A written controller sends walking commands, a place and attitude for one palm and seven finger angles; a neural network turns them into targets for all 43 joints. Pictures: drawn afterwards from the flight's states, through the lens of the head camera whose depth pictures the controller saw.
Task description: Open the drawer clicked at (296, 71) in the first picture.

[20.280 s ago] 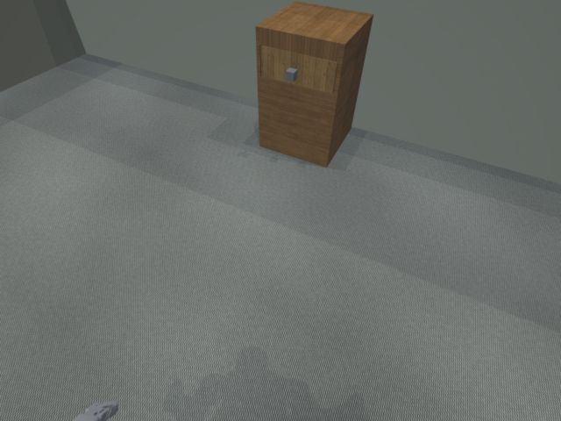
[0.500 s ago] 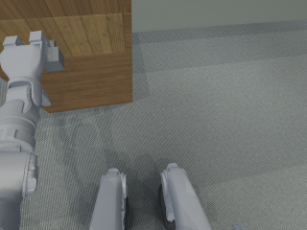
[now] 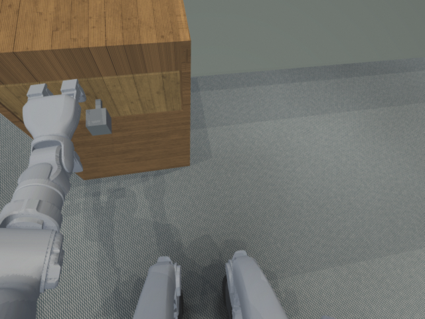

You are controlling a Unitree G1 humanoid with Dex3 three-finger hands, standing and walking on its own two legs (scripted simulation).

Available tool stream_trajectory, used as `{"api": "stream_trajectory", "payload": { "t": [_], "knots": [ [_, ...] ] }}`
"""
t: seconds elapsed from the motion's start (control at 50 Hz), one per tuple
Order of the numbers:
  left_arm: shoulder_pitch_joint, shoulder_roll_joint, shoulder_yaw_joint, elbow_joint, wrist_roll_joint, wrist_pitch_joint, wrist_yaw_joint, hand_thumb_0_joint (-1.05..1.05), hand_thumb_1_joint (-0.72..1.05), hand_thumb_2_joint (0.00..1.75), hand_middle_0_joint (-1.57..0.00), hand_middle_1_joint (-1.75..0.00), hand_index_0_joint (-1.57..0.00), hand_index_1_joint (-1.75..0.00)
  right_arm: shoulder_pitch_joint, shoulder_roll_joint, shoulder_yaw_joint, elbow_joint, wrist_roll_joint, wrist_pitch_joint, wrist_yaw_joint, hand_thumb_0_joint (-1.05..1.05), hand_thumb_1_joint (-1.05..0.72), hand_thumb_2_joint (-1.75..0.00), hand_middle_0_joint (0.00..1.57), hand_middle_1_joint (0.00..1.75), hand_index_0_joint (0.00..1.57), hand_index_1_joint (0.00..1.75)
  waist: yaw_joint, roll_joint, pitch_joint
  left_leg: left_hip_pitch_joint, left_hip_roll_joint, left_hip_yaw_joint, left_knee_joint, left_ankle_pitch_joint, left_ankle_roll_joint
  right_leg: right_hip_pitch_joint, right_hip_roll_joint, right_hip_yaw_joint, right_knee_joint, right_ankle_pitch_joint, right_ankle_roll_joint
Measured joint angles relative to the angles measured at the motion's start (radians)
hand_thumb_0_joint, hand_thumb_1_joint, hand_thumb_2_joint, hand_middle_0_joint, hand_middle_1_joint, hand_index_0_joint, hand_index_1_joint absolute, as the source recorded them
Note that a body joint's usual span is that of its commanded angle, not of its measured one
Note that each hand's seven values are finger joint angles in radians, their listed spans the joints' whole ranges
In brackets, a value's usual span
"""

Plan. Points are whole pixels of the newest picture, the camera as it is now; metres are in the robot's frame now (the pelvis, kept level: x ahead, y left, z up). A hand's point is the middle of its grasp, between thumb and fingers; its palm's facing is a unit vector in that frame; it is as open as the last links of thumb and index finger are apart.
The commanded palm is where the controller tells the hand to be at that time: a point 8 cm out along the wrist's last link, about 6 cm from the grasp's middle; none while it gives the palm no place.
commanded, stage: lift the fingers back up to retry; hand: left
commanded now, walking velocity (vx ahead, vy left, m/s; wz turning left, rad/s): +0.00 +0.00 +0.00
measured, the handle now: (99, 114) +0.55 +0.24 -0.11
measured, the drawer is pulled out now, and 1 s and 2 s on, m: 0.00 0.00 0.00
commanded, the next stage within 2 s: re-aim the fingers above the handle in 0.26 s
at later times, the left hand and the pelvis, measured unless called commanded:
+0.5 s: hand (74, 128) +0.48 +0.26 -0.05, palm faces -0.04 -0.03 -1.00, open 13.8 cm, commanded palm +0.47 +0.24 +0.02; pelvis +0.00 +0.00 +0.01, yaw +0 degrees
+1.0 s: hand (76, 131) +0.47 +0.26 -0.05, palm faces -0.05 -0.03 -1.00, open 13.8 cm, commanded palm +0.47 +0.24 +0.02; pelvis +0.00 +0.00 +0.01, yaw +0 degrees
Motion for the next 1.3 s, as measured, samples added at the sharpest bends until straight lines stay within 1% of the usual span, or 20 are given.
{"api": "stream_trajectory", "payload": {
  "t": [0.06,0.14,0.2,0.26,0.34,0.42,0.52,0.62,0.68,0.74,0.86,0.96,1.02,1.06,1.12,1.22,1.26,1.3],
  "knots": [
    [-0.007,0.004,-0.009,0.018,-0.007,0.002,-0.022,0.0,-0.49,0.3,-0.31,-1.2,-0.31,-1.19,-0.004,-0.006,-0.003,-0.005,0.002,-0.003,-0.005,0.01,-0.9,-0.9,0.2,0.3,0.2,0.3,-0.004,-0.003,0.007,0.023,0.0,-0.001,-0.027,0.011,-0.001,0.023,-0.001,0.0,-0.026,0.01,-0.002],
    [0.001,0.005,-0.008,0.004,-0.008,-0.033,-0.046,0.0,-0.49,0.3,-0.31,-1.2,-0.31,-1.2,-0.002,-0.012,-0.008,-0.008,0.001,-0.003,-0.015,0.01,-0.9,-0.9,0.2,0.3,0.2,0.3,-0.007,-0.009,0.009,0.046,0.0,-0.002,-0.055,0.021,-0.003,0.046,-0.001,0.0,-0.052,0.018,-0.004],
    [0.005,0.004,-0.007,0.005,0.002,-0.063,-0.037,0.0,-0.49,0.3,-0.31,-1.2,-0.31,-1.2,0.003,-0.018,-0.012,-0.006,-0.002,-0.001,-0.018,0.0,-0.9,-0.9,0.2,0.3,0.2,0.3,-0.009,-0.009,0.003,0.053,0.0,-0.002,-0.062,0.021,-0.005,0.053,-0.001,0.0,-0.059,0.019,-0.005],
    [0.003,0.005,0.004,0.022,0.015,-0.077,-0.013,0.0,-0.49,0.3,-0.31,-1.2,-0.31,-1.2,0.004,-0.022,-0.012,-0.004,-0.006,0.002,-0.017,0.0,-0.9,-0.9,0.2,0.3,0.2,0.3,-0.012,-0.01,0.001,0.048,0.002,-0.001,-0.057,0.018,-0.005,0.046,0.001,0.001,-0.053,0.016,-0.006],
    [-0.001,0.008,0.02,0.038,0.026,-0.07,0.018,0.0,-0.49,0.3,-0.31,-1.2,-0.31,-1.2,0.004,-0.023,-0.014,-0.002,-0.01,0.002,-0.011,0.01,-0.9,-0.9,0.2,0.3,0.2,0.3,-0.015,-0.008,0.005,0.029,0.003,0.002,-0.043,0.014,-0.006,0.025,0.002,0.003,-0.037,0.012,-0.006],
    [0.0,0.007,0.029,0.029,0.028,-0.056,0.035,0.0,-0.49,0.3,-0.31,-1.2,-0.31,-1.2,0.004,-0.017,-0.018,0.005,-0.012,0.0,-0.005,0.01,-0.9,-0.9,0.2,0.3,0.2,0.3,-0.012,-0.004,0.01,0.012,0.002,0.003,-0.034,0.013,-0.007,0.007,0.001,0.003,-0.026,0.011,-0.006],
    [0.008,-0.012,0.023,0.019,0.014,-0.04,0.033,0.0,-0.49,0.3,-0.31,-1.2,-0.31,-1.2,0.007,-0.004,-0.017,0.021,-0.01,0.002,0.0,0.01,-0.9,-0.9,0.2,0.3,0.2,0.3,-0.005,-0.002,0.009,0.023,0.002,0.005,-0.042,0.015,-0.007,0.016,0.001,0.006,-0.032,0.012,-0.006],
    [-0.005,-0.011,0.012,0.052,0.016,-0.024,0.023,0.0,-0.49,0.3,-0.32,-1.2,-0.32,-1.2,0.006,0.002,-0.005,0.024,-0.007,-0.003,-0.001,0.01,-0.9,-0.9,0.2,0.3,0.2,0.3,-0.013,0.001,0.004,0.039,0.003,0.004,-0.053,0.017,-0.007,0.033,0.002,0.005,-0.043,0.014,-0.008],
    [-0.018,-0.001,0.014,0.065,0.014,-0.025,0.014,0.0,-0.49,0.3,-0.32,-1.2,-0.32,-1.2,0.006,0.001,0.0,0.019,-0.007,-0.007,-0.004,0.01,-0.9,-0.9,0.2,0.3,0.2,0.3,-0.02,0.0,0.004,0.04,0.004,0.003,-0.054,0.019,-0.008,0.033,0.002,0.005,-0.044,0.016,-0.008],
    [-0.022,0.005,0.013,0.061,0.015,-0.03,0.007,0.0,-0.49,0.3,-0.31,-1.2,-0.31,-1.2,0.01,-0.003,-0.004,0.013,-0.007,-0.01,-0.005,0.01,-0.9,-0.9,0.2,0.3,0.2,0.3,-0.021,0.001,0.002,0.036,0.004,0.004,-0.051,0.018,-0.008,0.03,0.003,0.005,-0.042,0.016,-0.009],
    [0.003,-0.01,0.012,0.043,0.013,-0.042,0.005,0.0,-0.49,0.3,-0.31,-1.2,-0.31,-1.2,0.015,-0.014,-0.012,0.01,-0.007,-0.004,-0.005,0.01,-0.9,-0.9,0.2,0.3,0.2,0.3,-0.012,0.001,0.001,0.037,0.005,0.01,-0.048,0.015,-0.006,0.028,0.004,0.011,-0.037,0.015,-0.007],
    [0.025,-0.017,0.025,0.03,0.025,-0.058,0.018,0.0,-0.49,0.3,-0.31,-1.2,-0.31,-1.2,0.012,-0.016,-0.014,0.013,-0.008,-0.005,-0.008,0.01,-0.9,-0.9,0.2,0.3,0.2,0.3,-0.009,-0.003,0.001,0.029,0.004,0.011,-0.043,0.015,-0.006,0.019,0.002,0.011,-0.03,0.013,-0.006],
    [0.024,-0.014,0.026,0.016,0.034,-0.062,0.038,0.0,-0.49,0.3,-0.32,-1.2,-0.32,-1.2,0.009,-0.013,-0.018,0.017,-0.01,-0.009,-0.008,0.01,-0.9,-0.9,0.2,0.3,0.2,0.3,-0.007,-0.004,0.0,0.022,0.001,0.007,-0.037,0.015,-0.007,0.014,0.0,0.007,-0.025,0.011,-0.007],
    [0.017,-0.015,0.024,0.01,0.034,-0.058,0.052,0.0,-0.49,0.3,-0.32,-1.2,-0.32,-1.2,0.005,-0.012,-0.022,0.022,-0.011,-0.01,-0.005,0.01,-0.9,-0.9,0.2,0.3,0.2,0.3,-0.006,-0.003,0.001,0.021,0.0,0.004,-0.036,0.015,-0.008,0.015,-0.001,0.004,-0.024,0.01,-0.007],
    [0.004,-0.018,0.02,0.02,0.023,-0.035,0.062,0.0,-0.49,0.3,-0.32,-1.2,-0.32,-1.2,-0.002,-0.009,-0.021,0.026,-0.01,-0.009,-0.001,0.01,-0.9,-0.9,0.2,0.3,0.2,0.3,-0.004,-0.003,0.001,0.029,0.0,0.002,-0.04,0.016,-0.008,0.023,-0.001,0.003,-0.029,0.012,-0.008],
    [-0.008,-0.021,-0.002,0.067,0.006,0.012,0.031,0.0,-0.49,0.3,-0.31,-1.2,-0.31,-1.2,-0.005,-0.006,-0.011,0.02,-0.003,-0.008,0.0,0.01,-0.9,-0.9,0.2,0.3,0.2,0.3,-0.006,-0.001,0.003,0.053,0.001,0.005,-0.061,0.023,-0.007,0.046,-0.001,0.006,-0.049,0.019,-0.008],
    [-0.005,-0.021,-0.012,0.074,0.002,0.014,0.009,0.0,-0.49,0.3,-0.31,-1.2,-0.31,-1.2,-0.002,-0.005,-0.008,0.015,-0.001,-0.01,-0.003,0.01,-0.9,-0.9,0.2,0.3,0.2,0.3,-0.008,-0.002,0.003,0.059,0.001,0.006,-0.067,0.026,-0.007,0.052,-0.001,0.007,-0.055,0.021,-0.008],
    [-0.003,-0.023,-0.022,0.073,0.001,0.001,-0.007,0.0,-0.49,0.3,-0.31,-1.2,-0.31,-1.2,0.003,-0.005,-0.008,0.013,-0.001,-0.015,-0.007,0.01,-0.9,-0.9,0.2,0.3,0.2,0.3,-0.009,-0.002,0.001,0.059,0.0,0.004,-0.069,0.027,-0.008,0.053,-0.002,0.005,-0.057,0.022,-0.008]
  ]
}}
